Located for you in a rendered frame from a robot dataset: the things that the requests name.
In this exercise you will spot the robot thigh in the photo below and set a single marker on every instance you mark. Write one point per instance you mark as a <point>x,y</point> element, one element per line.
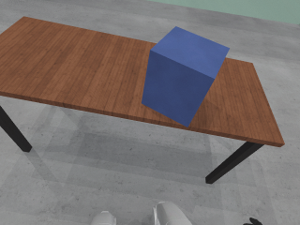
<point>103,219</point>
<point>167,213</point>

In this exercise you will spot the robot right thigh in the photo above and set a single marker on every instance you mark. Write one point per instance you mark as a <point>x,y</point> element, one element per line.
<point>167,213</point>

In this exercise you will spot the carton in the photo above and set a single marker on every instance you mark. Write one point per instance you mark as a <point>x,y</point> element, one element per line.
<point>180,71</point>

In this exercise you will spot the table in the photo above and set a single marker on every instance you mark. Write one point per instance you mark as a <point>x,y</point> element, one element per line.
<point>96,72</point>

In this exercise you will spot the robot left thigh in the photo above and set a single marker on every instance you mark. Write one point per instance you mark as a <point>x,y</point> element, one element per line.
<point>103,219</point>

